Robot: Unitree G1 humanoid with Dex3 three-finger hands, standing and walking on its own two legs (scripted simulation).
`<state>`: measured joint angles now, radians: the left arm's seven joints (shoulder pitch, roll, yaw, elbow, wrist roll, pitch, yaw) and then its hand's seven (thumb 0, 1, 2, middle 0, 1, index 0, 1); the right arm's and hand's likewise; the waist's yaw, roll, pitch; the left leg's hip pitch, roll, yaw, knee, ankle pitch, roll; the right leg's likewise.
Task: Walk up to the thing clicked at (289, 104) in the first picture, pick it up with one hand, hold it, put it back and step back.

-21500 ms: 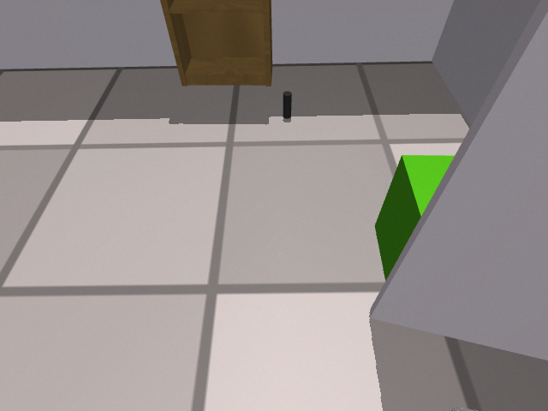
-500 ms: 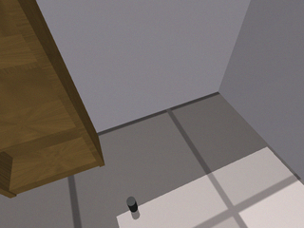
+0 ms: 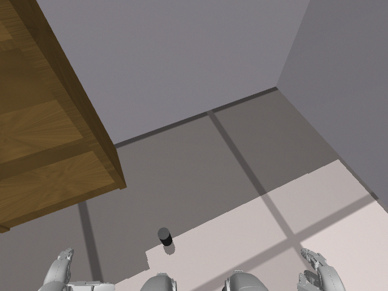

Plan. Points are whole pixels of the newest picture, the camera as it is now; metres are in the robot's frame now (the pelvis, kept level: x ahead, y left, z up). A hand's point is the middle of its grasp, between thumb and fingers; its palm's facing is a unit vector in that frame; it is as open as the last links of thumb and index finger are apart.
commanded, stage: go down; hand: left
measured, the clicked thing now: (165, 237) +0.34 +0.14 -0.66
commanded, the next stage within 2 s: none
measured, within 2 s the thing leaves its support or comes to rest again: neither
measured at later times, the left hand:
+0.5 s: hand (88, 285) +0.15 +0.26 -0.16, palm faces +0.04 -0.95 -0.30, open 16.9 cm
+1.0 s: hand (97, 248) +0.24 +0.28 -0.25, palm faces -0.02 -0.98 -0.20, open 17.4 cm
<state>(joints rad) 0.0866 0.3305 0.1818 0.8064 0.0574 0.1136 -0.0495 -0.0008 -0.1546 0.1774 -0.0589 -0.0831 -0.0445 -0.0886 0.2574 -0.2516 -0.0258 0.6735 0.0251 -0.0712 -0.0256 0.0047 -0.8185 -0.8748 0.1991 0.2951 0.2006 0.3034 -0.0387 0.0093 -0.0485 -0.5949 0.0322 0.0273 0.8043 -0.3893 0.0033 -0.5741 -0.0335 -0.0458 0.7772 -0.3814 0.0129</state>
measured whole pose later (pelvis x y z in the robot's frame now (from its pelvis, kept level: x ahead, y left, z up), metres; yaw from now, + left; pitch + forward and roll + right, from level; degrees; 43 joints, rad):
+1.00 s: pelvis -0.05 +0.00 -0.17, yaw -1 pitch +29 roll -4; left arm -0.07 0.47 0.38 0.63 -0.07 -0.18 -0.35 -0.01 -0.55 0.10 -0.07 -0.10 -0.06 -0.10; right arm 0.16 -0.29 -0.01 0.60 0.01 -0.19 -0.04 0.01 -0.86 -0.88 0.20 0.29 0.20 0.30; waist -0.05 0.00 -0.18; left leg -1.49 0.05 -0.03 1.64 -0.65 0.01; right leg -1.45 -0.04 -0.06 1.59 -0.64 0.01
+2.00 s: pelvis -0.09 +0.00 -0.32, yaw -4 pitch +33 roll -5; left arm -0.49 0.72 0.61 0.97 -0.17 -0.38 -0.70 -0.02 -0.59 0.05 -0.05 -0.06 -0.04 -0.05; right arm 0.11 -0.33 0.07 0.68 -0.02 -0.19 -0.02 0.00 -0.88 -0.89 0.20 0.29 0.20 0.30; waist -0.08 -0.01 -0.15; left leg -2.02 0.05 -0.08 2.12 -0.68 0.00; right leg -1.96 -0.04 -0.08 2.06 -0.68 -0.01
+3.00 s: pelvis -0.10 +0.00 -0.40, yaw -8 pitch +28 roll -9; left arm -0.65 0.79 0.63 1.23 -0.26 -0.67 -0.79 -0.01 -0.60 0.02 -0.05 -0.08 -0.05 -0.08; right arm 0.04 -0.37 0.19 0.67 -0.09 -0.22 0.03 0.00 -0.89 -0.89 0.20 0.30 0.20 0.30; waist -0.18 -0.09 0.01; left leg -2.21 0.05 -0.16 2.41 -0.69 0.01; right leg -2.12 -0.02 -0.13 2.30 -0.66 0.00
